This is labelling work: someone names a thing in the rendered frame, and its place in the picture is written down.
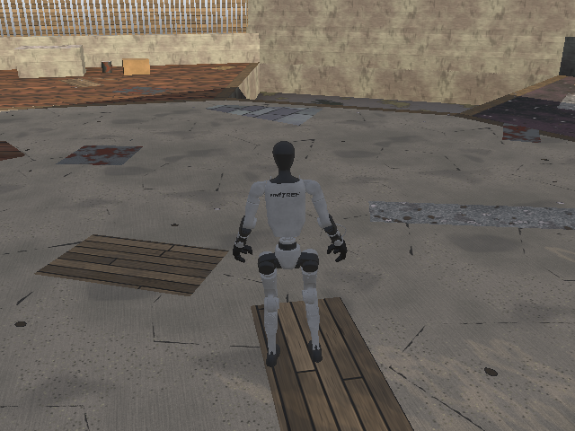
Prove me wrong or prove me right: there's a left robot forearm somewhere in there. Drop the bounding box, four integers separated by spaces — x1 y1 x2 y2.
234 215 252 248

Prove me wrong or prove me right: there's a right robot hand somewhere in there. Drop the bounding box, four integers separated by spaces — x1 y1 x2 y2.
327 240 347 262

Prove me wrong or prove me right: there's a left robot upper arm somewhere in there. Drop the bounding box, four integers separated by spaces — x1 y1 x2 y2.
243 180 266 229

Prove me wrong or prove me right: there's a left robot hand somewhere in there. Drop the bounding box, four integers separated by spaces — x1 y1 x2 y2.
233 245 252 263

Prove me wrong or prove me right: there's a left robot thigh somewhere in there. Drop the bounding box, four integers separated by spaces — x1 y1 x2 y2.
258 251 279 312

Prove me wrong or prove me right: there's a right robot forearm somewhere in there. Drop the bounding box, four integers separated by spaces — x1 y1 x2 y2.
323 214 343 246

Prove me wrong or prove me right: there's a right robot upper arm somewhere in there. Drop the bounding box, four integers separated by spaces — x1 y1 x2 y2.
304 180 332 228

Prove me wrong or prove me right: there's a humanoid robot head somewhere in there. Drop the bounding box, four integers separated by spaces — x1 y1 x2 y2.
270 141 300 184

